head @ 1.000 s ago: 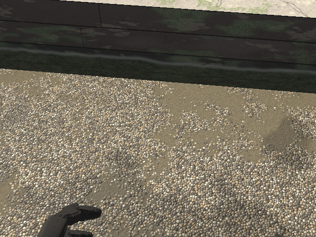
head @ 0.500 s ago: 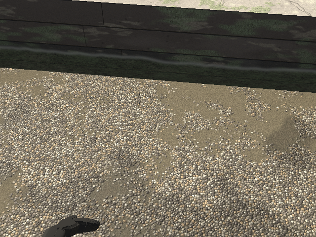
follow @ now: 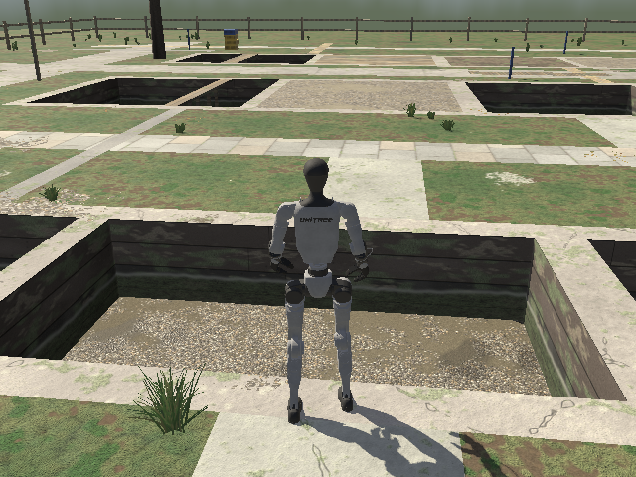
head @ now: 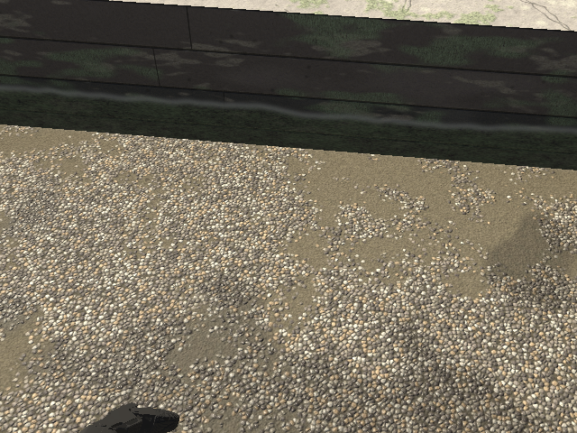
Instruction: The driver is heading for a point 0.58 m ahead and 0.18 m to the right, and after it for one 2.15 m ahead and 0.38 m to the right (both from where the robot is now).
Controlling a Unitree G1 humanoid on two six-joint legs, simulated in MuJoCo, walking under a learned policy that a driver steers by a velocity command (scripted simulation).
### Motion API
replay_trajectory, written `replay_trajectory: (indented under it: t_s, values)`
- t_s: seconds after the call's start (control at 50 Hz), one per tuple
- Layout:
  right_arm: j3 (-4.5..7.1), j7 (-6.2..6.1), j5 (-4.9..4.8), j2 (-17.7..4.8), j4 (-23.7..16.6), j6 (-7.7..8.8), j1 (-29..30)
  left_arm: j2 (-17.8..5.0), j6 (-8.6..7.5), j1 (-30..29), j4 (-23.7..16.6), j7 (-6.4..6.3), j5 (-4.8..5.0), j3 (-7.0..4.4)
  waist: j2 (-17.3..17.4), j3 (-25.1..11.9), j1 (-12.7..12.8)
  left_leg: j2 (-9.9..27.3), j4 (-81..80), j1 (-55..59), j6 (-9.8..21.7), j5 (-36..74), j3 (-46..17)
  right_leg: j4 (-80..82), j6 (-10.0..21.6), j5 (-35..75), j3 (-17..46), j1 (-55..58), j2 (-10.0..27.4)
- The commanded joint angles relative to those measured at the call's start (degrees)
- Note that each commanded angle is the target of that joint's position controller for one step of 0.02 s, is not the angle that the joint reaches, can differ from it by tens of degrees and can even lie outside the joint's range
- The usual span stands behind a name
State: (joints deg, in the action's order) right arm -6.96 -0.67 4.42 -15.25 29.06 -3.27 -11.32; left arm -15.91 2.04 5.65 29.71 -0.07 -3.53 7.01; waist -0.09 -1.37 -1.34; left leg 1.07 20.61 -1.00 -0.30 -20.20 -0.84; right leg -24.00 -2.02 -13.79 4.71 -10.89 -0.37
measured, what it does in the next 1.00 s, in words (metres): stands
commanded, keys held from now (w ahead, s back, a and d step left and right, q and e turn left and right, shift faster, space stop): w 0.96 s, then no key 0.04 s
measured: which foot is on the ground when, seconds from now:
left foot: down 0.00-1.00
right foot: down 0.00-1.00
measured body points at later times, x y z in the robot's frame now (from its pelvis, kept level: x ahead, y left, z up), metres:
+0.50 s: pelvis +0.00 +0.00 +0.00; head +0.00 +0.01 +0.45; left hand +0.21 +0.21 -0.07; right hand +0.17 -0.23 -0.08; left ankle -0.10 +0.12 -0.74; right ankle -0.01 -0.15 -0.74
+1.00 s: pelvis +0.00 +0.00 +0.00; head +0.00 +0.01 +0.45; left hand +0.20 +0.22 -0.07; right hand +0.16 -0.23 -0.08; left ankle -0.10 +0.12 -0.74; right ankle -0.01 -0.15 -0.74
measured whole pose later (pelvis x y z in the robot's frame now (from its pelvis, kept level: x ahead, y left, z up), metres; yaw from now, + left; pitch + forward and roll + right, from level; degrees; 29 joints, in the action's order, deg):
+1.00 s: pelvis +0.00 +0.00 +0.00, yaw +0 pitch +0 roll -1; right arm -6.6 -1.3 3.9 -15.2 30.6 -3.7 -12.6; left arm -15.8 1.8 7.0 32.3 -0.5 -3.2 6.8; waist 0.0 -1.2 -1.1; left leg 0.8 17.7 1.0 -0.2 -18.7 -1.5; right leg -21.8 -2.2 -12.8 5.6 -9.2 -0.3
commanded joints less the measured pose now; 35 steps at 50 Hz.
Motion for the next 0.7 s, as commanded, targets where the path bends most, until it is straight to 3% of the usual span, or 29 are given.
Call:
replay_trajectory:
  t_s: [0.02, 0.04, 0.06, 0.08, 0.1, 0.12, 0.14, 0.16, 0.18, 0.2, 0.22, 0.24, 0.26, 0.28, 0.32, 0.34, 0.36, 0.42, 0.44, 0.46, 0.52, 0.54, 0.56, 0.58, 0.62, 0.64, 0.66, 0.68, 0.7]
  values:
    - [2.18, -0.37, -0.3, -6.7, -4.1, 0.77, 2.0, -5.4, -1.06, -3.4, -4.3, -0.35, 0.02, -2.07, 1.3, -6.1, 0.5, 3.6, -2.7, -3.9, 0.1, 21.9, -4.6, 0.0, 3.5, 21.4, 4.8, 8.8, 3.3]
    - [2.19, -0.49, -0.53, -6.6, -4.4, 0.67, 2.6, -5.7, -1.12, -3.8, -4.3, -0.37, 0.35, -2.16, 1.3, -4.4, 0.5, 3.4, -3.1, -4.8, 0.0, 20.9, -4.5, 0.0, 3.4, 20.5, 4.8, 8.3, 3.2]
    - [1.76, -0.21, 0.14, -5.0, -5.7, 0.91, 3.7, -5.2, -1.1, -6.8, -6.1, -0.11, 0.07, -1.66, 0.4, -2.1, -0.5, 3.7, -2.1, -5.0, 0.1, 25.1, -4.1, -0.2, 3.6, 25.0, 4.9, 5.8, 3.1]
    - [1.75, -0.12, 0.41, -5.1, -5.3, 0.99, 3.0, -4.9, -1.04, -6.5, -6.0, -0.1, -0.3, -1.56, 0.4, -3.7, -0.5, 3.8, -1.8, -4.1, 0.1, 26.4, -4.2, -0.2, 3.7, 26.3, 4.9, 6.5, 3.2]
    - [2.2, -0.42, -0.29, -6.7, -4.0, 0.73, 1.8, -5.4, -1.06, -3.3, -4.1, -0.38, 0.01, -2.06, 1.3, -6.0, 0.5, 3.5, -2.9, -3.8, 0.0, 22.1, -4.6, 0.2, 3.5, 21.7, 4.8, 9.0, 3.3]
    - [2.21, -0.54, -0.52, -6.5, -4.3, 0.64, 2.4, -5.7, -1.12, -3.6, -4.1, -0.41, 0.34, -2.16, 1.3, -4.4, 0.5, 3.4, -3.2, -4.7, -0.1, 21.2, -4.5, 0.2, 3.4, 20.8, 4.8, 8.5, 3.1]
    - [1.78, -0.26, 0.15, -5.0, -5.6, 0.88, 3.5, -5.2, -1.1, -6.7, -5.9, -0.14, 0.05, -1.65, 0.4, -2.1, -0.5, 3.7, -2.2, -4.8, 0.0, 25.4, -4.1, 0.0, 3.6, 25.2, 4.9, 5.9, 3.1]
    - [1.77, -0.16, 0.41, -5.1, -5.2, 0.96, 2.8, -4.9, -1.04, -6.4, -5.8, -0.14, -0.32, -1.55, 0.4, -3.7, -0.5, 3.8, -2.0, -3.9, 0.1, 26.6, -4.2, 0.0, 3.7, 26.5, 5.0, 6.6, 3.2]
    - [2.22, -0.46, -0.29, -6.7, -3.9, 0.71, 1.7, -5.4, -1.05, -3.2, -3.9, -0.41, 0.0, -2.06, 1.4, -6.0, 0.6, 3.5, -3.0, -3.7, 0.0, 22.3, -4.6, 0.3, 3.5, 21.9, 4.9, 9.1, 3.2]
    - [2.22, -0.58, -0.52, -6.5, -4.2, 0.61, 2.3, -5.7, -1.12, -3.5, -3.9, -0.44, 0.33, -2.15, 1.3, -4.4, 0.5, 3.4, -3.4, -4.5, -0.1, 21.4, -4.5, 0.3, 3.4, 20.9, 4.8, 8.6, 3.1]
    - [1.79, -0.29, 0.14, -5.0, -5.5, 0.85, 3.4, -5.2, -1.09, -6.6, -5.8, -0.18, 0.04, -1.64, 0.4, -2.1, -0.5, 3.6, -2.4, -4.7, 0.0, 25.5, -4.1, 0.1, 3.6, 25.4, 5.0, 6.1, 3.1]
    - [2.16, -0.56, -0.24, -6.4, -3.9, 0.61, 1.8, -5.3, -1.09, -3.4, -3.7, -0.44, 0.05, -2.06, 1.1, -5.4, 0.6, 3.5, -3.4, -3.7, 0.0, 21.8, -4.6, 0.6, 3.5, 21.4, 4.9, 8.7, 3.2]
    - [1.87, -0.26, 0.03, -5.1, -5.3, 0.85, 3.0, -5.3, -1.07, -6.3, -5.6, -0.19, 0.04, -1.66, 0.4, -2.1, -0.6, 3.6, -2.4, -4.5, 0.0, 25.8, -4.1, 0.1, 3.6, 25.7, 5.0, 6.3, 3.1]
    - [2.19, -0.58, -0.21, -6.5, -3.9, 0.6, 1.9, -5.3, -1.1, -3.4, -3.7, -0.44, 0.04, -2.07, 1.3, -5.4, 0.6, 3.4, -3.3, -3.7, -0.1, 22.1, -4.5, 0.6, 3.4, 21.8, 4.9, 8.8, 3.1]
    - [1.85, -0.34, 0.07, -5.0, -5.3, 0.78, 3.1, -5.3, -1.13, -6.5, -5.5, -0.2, 0.1, -1.69, 0.3, -1.9, -0.5, 3.5, -2.6, -4.5, 0.0, 25.6, -4.1, 0.2, 3.6, 25.6, 5.0, 6.1, 3.0]
    - [1.83, -0.26, 0.43, -5.0, -5.0, 0.85, 2.6, -4.8, -1.07, -6.2, -5.5, -0.2, -0.35, -1.54, 0.4, -3.4, -0.5, 3.7, -2.3, -3.6, 0.0, 27.0, -4.2, 0.3, 3.7, 26.9, 5.0, 6.7, 3.1]
    - [2.27, -0.56, -0.27, -6.7, -3.7, 0.61, 1.3, -5.3, -1.09, -3.0, -3.5, -0.47, -0.02, -2.04, 1.3, -5.9, 0.5, 3.4, -3.4, -3.4, -0.1, 22.8, -4.6, 0.6, 3.5, 22.4, 4.9, 9.3, 3.2]
    - [1.84, -0.4, 0.07, -4.9, -5.2, 0.73, 3.0, -5.2, -1.11, -6.4, -5.3, -0.27, 0.07, -1.66, 0.2, -1.5, -0.5, 3.5, -3.0, -4.4, 0.0, 25.6, -4.2, 0.5, 3.6, 25.6, 5.1, 6.1, 3.1]
    - [1.87, -0.29, 0.35, -5.0, -4.9, 0.82, 2.4, -4.9, -1.07, -6.1, -5.2, -0.25, -0.29, -1.57, 0.4, -3.2, -0.5, 3.6, -2.5, -3.5, 0.0, 27.1, -4.2, 0.4, 3.6, 27.1, 5.1, 6.7, 3.1]
    - [2.29, -0.61, -0.24, -6.6, -3.6, 0.55, 1.3, -5.3, -1.09, -2.9, -3.3, -0.51, -0.06, -2.04, 1.3, -5.6, 0.5, 3.3, -3.5, -3.2, -0.1, 23.0, -4.6, 0.8, 3.4, 22.6, 4.9, 9.3, 3.1]
    - [1.87, -0.44, 0.07, -4.8, -5.0, 0.69, 2.8, -5.2, -1.13, -6.3, -5.1, -0.31, 0.06, -1.66, 0.2, -1.5, -0.5, 3.5, -3.2, -4.2, -0.1, 25.8, -4.2, 0.6, 3.5, 25.8, 5.1, 6.2, 3.1]
    - [2.26, -0.72, -0.27, -6.4, -3.5, 0.46, 1.3, -5.3, -1.12, -3.1, -3.0, -0.56, 0.08, -2.1, 1.2, -4.8, 0.6, 3.2, -3.9, -3.3, -0.1, 22.3, -4.6, 1.0, 3.4, 22.1, 5.0, 8.8, 3.1]
    - [1.95, -0.41, 0.07, -5.0, -5.0, 0.7, 2.5, -5.2, -1.12, -6.0, -5.0, -0.31, -0.03, -1.65, 0.4, -1.9, -0.6, 3.4, -2.9, -4.0, -0.1, 26.6, -4.2, 0.5, 3.5, 26.5, 5.1, 6.5, 3.0]
    - [2.27, -0.73, -0.19, -6.4, -3.5, 0.46, 1.3, -5.3, -1.15, -3.0, -3.0, -0.54, 0.02, -2.06, 1.2, -5.2, 0.6, 3.2, -3.8, -3.2, -0.2, 22.9, -4.6, 1.0, 3.4, 22.5, 4.9, 9.1, 3.0]
    - [2.29, -0.86, -0.52, -6.3, -3.7, 0.36, 1.7, -5.7, -1.21, -3.2, -2.9, -0.61, 0.43, -2.2, 1.0, -3.4, 0.5, 3.1, -4.4, -4.0, -0.2, 21.6, -4.6, 1.0, 3.3, 21.3, 4.9, 8.6, 3.0]
    - [1.91, -0.51, 0.09, -4.8, -5.0, 0.62, 2.7, -5.2, -1.15, -6.1, -4.8, -0.36, 0.04, -1.67, 0.2, -1.3, -0.5, 3.4, -3.3, -4.0, -0.1, 26.1, -4.2, 0.8, 3.5, 26.1, 5.1, 6.1, 3.0]
    - [1.92, -0.39, 0.36, -5.0, -4.6, 0.74, 2.0, -4.8, -1.1, -5.8, -4.8, -0.33, -0.32, -1.55, 0.4, -3.2, -0.5, 3.5, -2.9, -3.1, -0.1, 27.6, -4.2, 0.7, 3.6, 27.6, 5.2, 6.9, 3.1]
    - [2.34, -0.71, -0.24, -6.6, -3.3, 0.47, 0.9, -5.3, -1.12, -2.7, -2.9, -0.59, -0.07, -2.04, 1.3, -5.4, 0.5, 3.1, -3.8, -2.9, -0.1, 23.6, -4.6, 1.1, 3.4, 23.1, 4.9, 9.5, 3.1]
    - [2.34, -0.81, -0.48, -6.4, -3.6, 0.41, 1.4, -5.7, -1.18, -2.9, -2.9, -0.62, 0.28, -2.13, 1.2, -4.1, 0.5, 3.1, -4.2, -3.7, -0.2, 22.7, -4.6, 1.0, 3.3, 22.1, 4.9, 9.2, 2.9]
